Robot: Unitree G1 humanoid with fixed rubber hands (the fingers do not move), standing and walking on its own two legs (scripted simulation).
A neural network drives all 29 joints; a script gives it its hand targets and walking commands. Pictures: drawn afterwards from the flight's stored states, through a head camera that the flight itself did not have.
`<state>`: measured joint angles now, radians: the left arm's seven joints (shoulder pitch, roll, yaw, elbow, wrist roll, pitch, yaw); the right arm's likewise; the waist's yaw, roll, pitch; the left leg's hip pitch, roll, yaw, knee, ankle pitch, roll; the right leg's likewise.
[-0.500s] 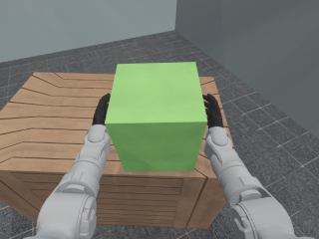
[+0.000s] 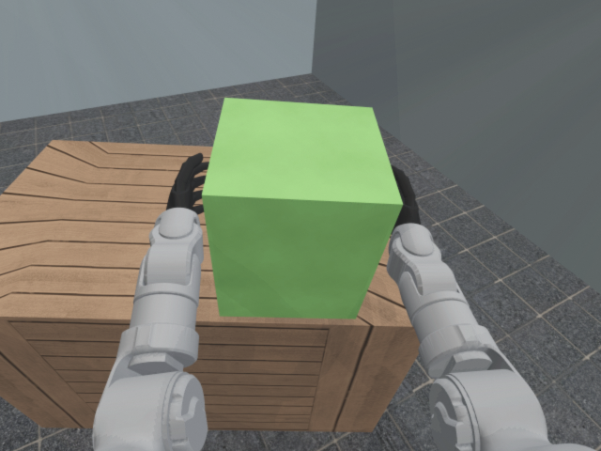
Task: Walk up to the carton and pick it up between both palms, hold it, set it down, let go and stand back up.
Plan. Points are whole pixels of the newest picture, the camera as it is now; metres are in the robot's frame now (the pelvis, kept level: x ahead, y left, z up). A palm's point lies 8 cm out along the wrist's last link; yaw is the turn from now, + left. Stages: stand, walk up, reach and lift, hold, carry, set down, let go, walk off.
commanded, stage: reach and lift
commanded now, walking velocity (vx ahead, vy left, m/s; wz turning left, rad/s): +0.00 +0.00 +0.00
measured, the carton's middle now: (293, 214) +0.41 +0.00 +0.11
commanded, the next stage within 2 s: hold in 1.16 s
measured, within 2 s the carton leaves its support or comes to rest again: neither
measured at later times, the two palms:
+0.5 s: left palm (172, 207) +0.38 +0.16 +0.16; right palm (399, 214) +0.37 -0.14 +0.15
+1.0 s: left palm (173, 202) +0.38 +0.15 +0.17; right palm (405, 206) +0.37 -0.15 +0.16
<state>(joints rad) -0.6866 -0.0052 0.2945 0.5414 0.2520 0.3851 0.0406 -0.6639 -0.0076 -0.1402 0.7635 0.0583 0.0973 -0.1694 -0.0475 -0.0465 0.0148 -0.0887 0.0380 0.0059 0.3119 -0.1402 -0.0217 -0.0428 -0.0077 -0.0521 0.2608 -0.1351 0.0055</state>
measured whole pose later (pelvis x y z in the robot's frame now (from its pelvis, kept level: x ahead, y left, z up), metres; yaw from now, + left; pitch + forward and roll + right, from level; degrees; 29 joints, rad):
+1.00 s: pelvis +0.01 +0.00 +0.00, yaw +1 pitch -7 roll -1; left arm -0.59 -0.01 0.26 0.16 0.30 0.64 0.00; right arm -0.63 -0.05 0.00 0.49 0.18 0.29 -0.22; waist -0.08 -0.05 0.06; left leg -0.04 0.04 -0.02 0.33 -0.16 -0.03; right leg 0.02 0.00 -0.06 0.26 -0.16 0.00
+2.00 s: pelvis +0.01 +0.00 +0.00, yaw +2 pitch -9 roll -1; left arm -0.59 -0.01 0.28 0.08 0.32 0.75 -0.04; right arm -0.64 -0.04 0.02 0.43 0.23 0.38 -0.25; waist -0.10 -0.06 0.04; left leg -0.01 0.03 -0.03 0.34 -0.17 -0.03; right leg 0.05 -0.01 -0.07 0.28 -0.17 0.00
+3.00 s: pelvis +0.00 +0.00 +0.00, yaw +2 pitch -8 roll -1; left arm -0.63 0.00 0.29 0.13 0.32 0.74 -0.04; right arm -0.67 -0.02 -0.03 0.46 0.18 0.37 -0.23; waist -0.08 -0.04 0.06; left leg -0.03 0.02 -0.03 0.33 -0.15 -0.02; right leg 0.03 -0.01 -0.06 0.28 -0.16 0.00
